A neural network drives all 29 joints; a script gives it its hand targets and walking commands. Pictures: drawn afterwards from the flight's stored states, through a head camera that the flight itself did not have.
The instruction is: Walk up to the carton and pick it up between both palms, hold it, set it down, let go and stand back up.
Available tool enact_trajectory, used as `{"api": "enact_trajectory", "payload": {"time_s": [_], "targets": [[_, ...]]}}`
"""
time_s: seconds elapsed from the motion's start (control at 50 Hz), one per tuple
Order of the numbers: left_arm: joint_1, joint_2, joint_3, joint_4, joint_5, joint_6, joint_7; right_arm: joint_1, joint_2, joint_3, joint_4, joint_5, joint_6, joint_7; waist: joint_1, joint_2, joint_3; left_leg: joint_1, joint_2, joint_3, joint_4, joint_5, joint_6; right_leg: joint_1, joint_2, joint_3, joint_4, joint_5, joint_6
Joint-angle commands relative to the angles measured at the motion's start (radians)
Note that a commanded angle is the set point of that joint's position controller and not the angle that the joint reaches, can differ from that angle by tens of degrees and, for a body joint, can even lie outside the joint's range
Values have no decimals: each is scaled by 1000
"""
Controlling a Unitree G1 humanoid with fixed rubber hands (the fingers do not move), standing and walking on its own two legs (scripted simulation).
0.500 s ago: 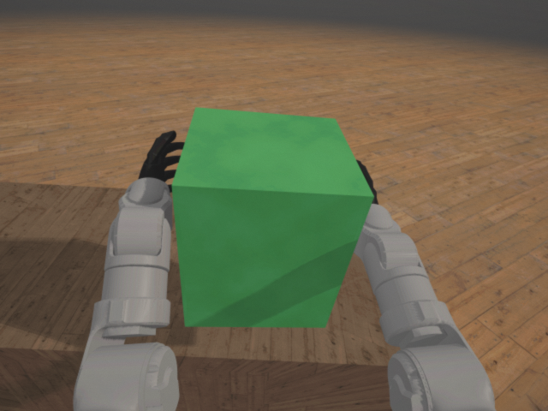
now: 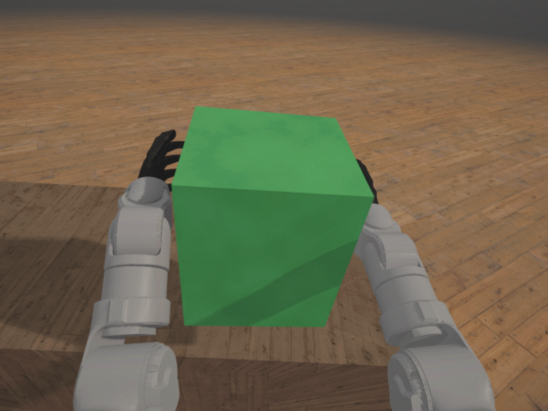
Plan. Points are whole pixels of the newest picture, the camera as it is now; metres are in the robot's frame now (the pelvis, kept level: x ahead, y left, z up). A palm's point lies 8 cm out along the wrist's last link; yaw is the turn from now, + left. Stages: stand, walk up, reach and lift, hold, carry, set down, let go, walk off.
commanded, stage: hold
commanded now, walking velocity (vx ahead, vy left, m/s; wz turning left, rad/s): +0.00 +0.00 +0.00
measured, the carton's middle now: (261, 219) +0.36 +0.02 +0.17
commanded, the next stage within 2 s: none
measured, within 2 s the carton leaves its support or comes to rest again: neither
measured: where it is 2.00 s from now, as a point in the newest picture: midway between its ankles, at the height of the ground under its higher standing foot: outside the picture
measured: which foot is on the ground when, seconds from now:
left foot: down 0.00-1.00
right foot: down 0.00-1.00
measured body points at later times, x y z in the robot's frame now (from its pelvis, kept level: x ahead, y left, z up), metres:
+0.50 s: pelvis +0.00 +0.00 +0.00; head -0.07 +0.02 +0.44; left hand +0.38 +0.17 +0.23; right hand +0.38 -0.13 +0.19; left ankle +0.02 +0.13 -0.75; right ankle +0.02 -0.14 -0.75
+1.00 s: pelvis +0.00 +0.00 +0.00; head -0.07 +0.02 +0.44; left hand +0.38 +0.17 +0.23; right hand +0.38 -0.13 +0.19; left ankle +0.02 +0.13 -0.75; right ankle +0.02 -0.14 -0.75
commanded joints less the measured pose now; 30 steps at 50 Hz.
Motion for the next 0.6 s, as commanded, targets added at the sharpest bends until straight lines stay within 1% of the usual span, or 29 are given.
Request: {"api": "enact_trajectory", "payload": {"time_s": [0.0, 0.02, 0.04, 0.06, 0.08, 0.1, 0.12, 0.14, 0.16, 0.18, 0.2, 0.22, 0.24, 0.26, 0.28, 0.3, 0.32, 0.34, 0.36, 0.38, 0.4, 0.42, 0.44, 0.46, 0.5, 0.52, 0.54, 0.56, 0.58], "targets": [[-533, -667, -397, -164, -100, -28, -157, -914, 543, 405, -422, 183, -108, 86, -59, 19, -325, 140, -81, 20, -92, 299, -5, 132, 80, -59, -69, 74, -3], [-525, -674, -398, -150, -108, -26, -158, -930, 543, 389, -408, 176, -109, 84, -68, 13, -274, 127, -77, 12, -96, 309, -11, 118, 79, -58, -76, 67, -6], [-503, -663, -384, -138, -81, -15, -168, -841, 518, 367, -343, 170, -99, 83, -91, 50, -245, 130, -76, 17, -96, 294, -22, 130, 78, -56, -71, 65, -10], [-528, -659, -366, -137, -64, -20, -170, -882, 528, 389, -362, 181, -101, 85, -58, 31, -248, 114, -84, 29, -113, 249, -12, 134, 75, -63, -76, 35, -4], [-522, -654, -345, -97, -57, -14, -175, -885, 523, 360, -336, 170, -94, 85, -68, 19, -223, 82, -87, 20, -122, 222, -4, 140, 76, -61, -78, 18, -4], [-571, -666, -379, -156, -83, -28, -170, -908, 538, 370, -375, 179, -106, 87, -71, 26, -283, 92, -83, 18, -111, 243, -12, 157, 80, -59, -65, 39, -7], [-557, -690, -408, -162, -97, -30, -165, -917, 553, 392, -393, 192, -112, 89, -58, 46, -283, 107, -77, 18, -110, 285, -19, 126, 84, -63, -63, 29, -12], [-549, -681, -387, -159, -90, -28, -163, -912, 545, 383, -390, 188, -109, 89, -63, 41, -289, 112, -84, 20, -97, 305, -12, 132, 76, -63, -69, 61, -11], [-552, -685, -387, -153, -81, -23, -161, -900, 534, 381, -361, 191, -106, 91, -57, 63, -265, 107, -79, 19, -102, 266, -21, 121, 78, -62, -68, 12, -15], [-547, -671, -380, -115, -78, -20, -166, -920, 520, 353, -357, 176, -103, 91, -74, 41, -231, 86, -77, 17, -122, 208, -13, 108, 72, -63, -77, -16, -13], [-547, -664, -366, -106, -64, -15, -171, -877, 514, 354, -303, 165, -96, 95, -77, 39, -204, 69, -77, 21, -124, 201, -18, 113, 74, -62, -81, -24, -17], [-549, -665, -365, -121, -65, -19, -169, -918, 528, 358, -360, 167, -110, 96, -56, 47, -263, 78, -80, 26, -123, 201, -9, 143, 74, -62, -71, -22, -14], [-550, -681, -372, -105, -67, -21, -167, -894, 519, 344, -318, 162, -103, 95, -66, 48, -244, 58, -74, 18, -132, 201, -18, 146, 79, -64, -64, -22, -16], [-526, -692, -381, -130, -81, -27, -163, -925, 546, 397, -387, 186, -113, 97, -50, 26, -282, 98, -73, 10, -114, 263, -14, 140, 84, -63, -63, 20, -13], [-551, -662, -355, -128, -69, -29, -164, -894, 542, 363, -328, 178, -106, 97, -50, 26, -251, 78, -77, 14, -133, 223, -6, 123, 78, -62, -66, -3, -15], [-561, -668, -374, -148, -74, -30, -166, -928, 548, 369, -365, 182, -115, 95, -57, 24, -258, 79, -80, 23, -116, 263, -3, 123, 73, -64, -69, 34, -6], [-548, -666, -359, -112, -66, -18, -168, -907, 533, 356, -331, 174, -109, 94, -63, 38, -236, 81, -83, 21, -118, 207, -9, 118, 70, -60, -72, -6, -15], [-517, -659, -364, -129, -67, -19, -168, -905, 538, 363, -368, 175, -110, 96, -54, 27, -268, 86, -81, 22, -116, 233, -5, 134, 77, -67, -61, 21, -12], [-554, -656, -349, -97, -49, -14, -169, -853, 507, 332, -272, 153, -96, 102, -74, 57, -193, 82, -76, 19, -127, 186, -14, 104, 68, -58, -76, -39, -16], [-513, -669, -363, -135, -57, -23, -170, -887, 543, 374, -365, 169, -112, 101, -57, 20, -251, 97, -78, 22, -120, 243, -3, 139, 75, -63, -67, 38, -7], [-511, -672, -375, -143, -78, -24, -169, -882, 538, 386, -375, 176, -109, 93, -56, 28, -280, 102, -82, 21, -108, 257, -1, 144, 75, -57, -66, 61, -13], [-543, -657, -366, -142, -72, -22, -171, -898, 525, 356, -351, 173, -108, 94, -71, 37, -267, 102, -83, 22, -119, 237, -6, 138, 73, -60, -65, 43, -11], [-570, -689, -385, -159, -85, -29, -168, -913, 533, 370, -359, 179, -111, 96, -70, 38, -264, 100, -75, 9, -115, 251, -9, 109, 80, -64, -65, 10, -15], [-554, -668, -381, -128, -72, -23, -165, -903, 528, 353, -343, 165, -109, 95, -70, 50, -243, 103, -77, 17, -118, 231, -12, 116, 77, -58, -73, 0, -16], [-546, -666, -351, -120, -63, -23, -169, -899, 532, 359, -313, 158, -100, 98, -63, 24, -233, 76, -76, 23, -134, 179, -3, 129, 75, -61, -75, -27, -13], [-538, -672, -389, -190, -84, -26, -166, -906, 556, 382, -412, 180, -122, 98, -55, 40, -310, 103, -73, 17, -110, 277, -7, 149, 81, -59, -49, 62, -12], [-519, -665, -358, -132, -70, -17, -169, -918, 527, 375, -387, 185, -112, 96, -55, 33, -284, 103, -80, 23, -104, 272, -5, 142, 77, -62, -62, 49, -9], [-528, -682, -387, -151, -69, -19, -165, -893, 526, 379, -359, 179, -106, 97, -72, 55, -271, 121, -82, 22, -100, 278, -14, 121, 77, -59, -66, 42, -7], [-518, -691, -407, -209, -87, -26, -163, -861, 554, 420, -411, 202, -114, 88, -56, 35, -343, 143, -81, 19, -81, 358, -11, 174, 80, -55, -48, 150, -9]]}}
